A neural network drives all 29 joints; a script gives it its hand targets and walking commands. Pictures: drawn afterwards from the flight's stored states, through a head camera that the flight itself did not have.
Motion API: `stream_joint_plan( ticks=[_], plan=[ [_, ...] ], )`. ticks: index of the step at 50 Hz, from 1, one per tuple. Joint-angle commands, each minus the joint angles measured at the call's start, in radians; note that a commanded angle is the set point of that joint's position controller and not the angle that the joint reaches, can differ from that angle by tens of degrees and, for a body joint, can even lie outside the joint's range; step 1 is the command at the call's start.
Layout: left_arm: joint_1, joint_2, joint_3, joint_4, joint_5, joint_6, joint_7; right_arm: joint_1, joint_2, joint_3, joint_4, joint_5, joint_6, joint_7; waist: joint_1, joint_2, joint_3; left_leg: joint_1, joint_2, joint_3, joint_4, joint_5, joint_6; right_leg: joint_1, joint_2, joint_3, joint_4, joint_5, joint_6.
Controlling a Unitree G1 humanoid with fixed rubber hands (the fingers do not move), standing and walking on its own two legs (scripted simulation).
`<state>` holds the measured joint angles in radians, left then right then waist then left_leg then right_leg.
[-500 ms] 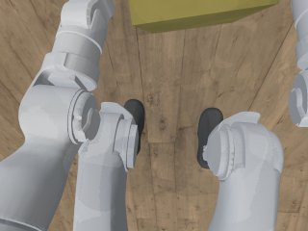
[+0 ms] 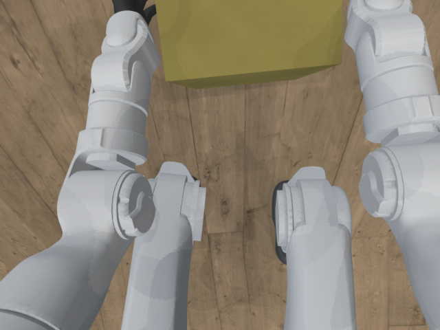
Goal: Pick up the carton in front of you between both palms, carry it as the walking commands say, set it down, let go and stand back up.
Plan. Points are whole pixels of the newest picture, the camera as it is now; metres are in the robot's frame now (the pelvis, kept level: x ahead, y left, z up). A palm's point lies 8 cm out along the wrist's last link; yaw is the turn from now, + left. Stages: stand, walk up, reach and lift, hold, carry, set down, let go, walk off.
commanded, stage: reach and lift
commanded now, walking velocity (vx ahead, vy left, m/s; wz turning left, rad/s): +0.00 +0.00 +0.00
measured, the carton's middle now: (242, 13) +0.55 -0.02 -0.21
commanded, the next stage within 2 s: none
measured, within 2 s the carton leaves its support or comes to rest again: neither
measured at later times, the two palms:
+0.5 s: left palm out of the picture +0.49 +0.13 +0.05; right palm out of the picture +0.50 -0.17 +0.05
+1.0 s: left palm out of the picture +0.45 +0.13 +0.21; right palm out of the picture +0.44 -0.17 +0.21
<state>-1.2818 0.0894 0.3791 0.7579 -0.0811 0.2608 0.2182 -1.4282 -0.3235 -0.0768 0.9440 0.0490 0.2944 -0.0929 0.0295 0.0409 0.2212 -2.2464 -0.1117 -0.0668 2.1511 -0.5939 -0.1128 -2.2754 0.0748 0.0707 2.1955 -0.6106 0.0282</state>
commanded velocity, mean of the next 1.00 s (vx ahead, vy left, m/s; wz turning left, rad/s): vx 0.00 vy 0.00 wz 0.00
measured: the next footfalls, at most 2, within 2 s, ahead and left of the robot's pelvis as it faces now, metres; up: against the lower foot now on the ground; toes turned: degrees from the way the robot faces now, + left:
none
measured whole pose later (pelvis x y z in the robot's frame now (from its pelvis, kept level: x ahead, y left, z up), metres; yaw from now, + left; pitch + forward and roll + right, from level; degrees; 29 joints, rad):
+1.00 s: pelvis +0.03 +0.01 +0.25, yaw -4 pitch +33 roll +1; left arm -0.69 -0.12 0.46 0.60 0.20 0.35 0.07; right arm -0.76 0.04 -0.38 0.69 -0.23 0.36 -0.03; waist 0.02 0.01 -0.24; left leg -1.43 -0.09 -0.12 1.32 -0.47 -0.06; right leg -1.45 0.10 0.11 1.33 -0.46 0.04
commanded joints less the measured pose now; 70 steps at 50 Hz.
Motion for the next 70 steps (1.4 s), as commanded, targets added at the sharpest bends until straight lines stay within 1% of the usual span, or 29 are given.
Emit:
stream_joint_plan(
  ticks=[1,3,6,7,9,11,15,19,24,28,31,35,44,51,61,70],
  plan=[
    [-0.798,-1.005,-0.515,-0.276,-0.087,0.008,-0.301,-0.538,1.185,0.311,-0.302,0.097,-0.012,0.286,0.006,-0.17,-1.719,0.639,-0.058,0.215,-0.168,0.548,0.059,1.01,0.064,-0.125,-0.221,0.703,-0.008],
    [-0.75,-1.008,-0.476,-0.234,-0.037,0.027,-0.309,-0.462,1.21,0.261,-0.217,0.045,0.013,0.291,0.018,-0.165,-1.565,0.593,-0.06,0.217,-0.222,0.436,0.059,0.891,0.069,-0.133,-0.285,0.555,-0.004],
    [-0.661,-1.009,-0.347,-0.093,0.068,0.058,-0.325,-0.388,1.213,0.145,-0.058,-0.05,0.041,0.31,0.039,-0.159,-1.282,0.542,-0.058,0.206,-0.302,0.252,0.074,0.673,0.074,-0.139,-0.381,0.299,-0.008],
    [-0.641,-1.013,-0.306,-0.061,0.102,0.066,-0.331,-0.383,1.211,0.105,-0.024,-0.078,0.046,0.316,0.042,-0.157,-1.221,0.533,-0.059,0.201,-0.327,0.211,0.079,0.634,0.076,-0.14,-0.41,0.239,-0.011],
    [-0.626,-1.018,-0.249,-0.031,0.153,0.08,-0.343,-0.383,1.204,0.038,0.016,-0.124,0.053,0.327,0.041,-0.149,-1.177,0.54,-0.059,0.192,-0.373,0.174,0.082,0.608,0.08,-0.142,-0.453,0.178,-0.015],
    [-0.628,-1.02,-0.228,-0.027,0.176,0.086,-0.352,-0.391,1.2,-0.003,0.031,-0.153,0.053,0.33,0.035,-0.137,-1.182,0.556,-0.059,0.188,-0.41,0.162,0.079,0.618,0.082,-0.144,-0.486,0.163,-0.018],
    [-0.652,-1.046,-0.247,-0.048,0.176,0.094,-0.367,-0.403,1.21,-0.031,0.019,-0.177,0.052,0.33,0.009,-0.108,-1.252,0.611,-0.061,0.189,-0.47,0.152,0.072,0.687,0.086,-0.148,-0.542,0.168,-0.023],
    [-0.655,-1.092,-0.306,-0.079,0.151,0.109,-0.383,-0.405,1.252,-0.001,-0.036,-0.168,0.064,0.333,-0.007,-0.086,-1.373,0.692,-0.066,0.195,-0.524,0.17,0.066,0.793,0.088,-0.154,-0.59,0.199,-0.022],
    [-0.589,-1.151,-0.388,-0.112,0.112,0.133,-0.401,-0.357,1.328,0.087,-0.125,-0.126,0.089,0.339,-0.007,-0.086,-1.507,0.798,-0.07,0.196,-0.583,0.245,0.063,0.937,0.089,-0.158,-0.645,0.284,-0.011],
    [-0.493,-1.188,-0.437,-0.127,0.093,0.14,-0.411,-0.289,1.378,0.154,-0.184,-0.095,0.099,0.34,-0.002,-0.104,-1.523,0.855,-0.072,0.183,-0.631,0.301,0.062,1.023,0.091,-0.153,-0.691,0.347,-0.001],
    [-0.417,-1.205,-0.463,-0.129,0.086,0.136,-0.415,-0.23,1.401,0.188,-0.211,-0.084,0.097,0.337,0.001,-0.114,-1.488,0.888,-0.072,0.168,-0.671,0.325,0.062,1.067,0.093,-0.144,-0.731,0.377,0.003],
    [-0.322,-1.218,-0.483,-0.121,0.089,0.124,-0.417,-0.143,1.422,0.205,-0.215,-0.086,0.085,0.327,0.0,-0.114,-1.41,0.937,-0.071,0.149,-0.733,0.33,0.062,1.115,0.095,-0.128,-0.795,0.388,0.004],
    [-0.136,-1.239,-0.495,-0.096,0.121,0.096,-0.414,0.034,1.448,0.193,-0.204,-0.116,0.053,0.31,-0.011,-0.075,-1.247,1.101,-0.065,0.109,-0.902,0.325,0.066,1.248,0.092,-0.088,-0.963,0.378,-0.003],
    [0.004,-1.255,-0.516,-0.098,0.142,0.079,-0.411,0.153,1.466,0.214,-0.232,-0.125,0.035,0.308,-0.014,-0.059,-1.157,1.258,-0.056,0.075,-1.043,0.352,0.075,1.392,0.083,-0.062,-1.095,0.4,-0.008],
    [0.208,-1.275,-0.579,-0.131,0.152,0.074,-0.412,0.339,1.478,0.277,-0.298,-0.129,0.03,0.311,-0.021,-0.052,-1.016,1.522,-0.034,0.027,-1.257,0.434,0.085,1.618,0.064,-0.029,-1.298,0.47,-0.014],
    [0.387,-1.268,-0.632,-0.18,0.155,0.106,-0.423,0.514,1.477,0.326,-0.361,-0.124,0.063,0.316,-0.025,-0.043,-0.86,1.774,-0.01,-0.004,-1.463,0.553,0.091,1.849,0.046,-0.004,-1.5,0.582,-0.016]
  ],
)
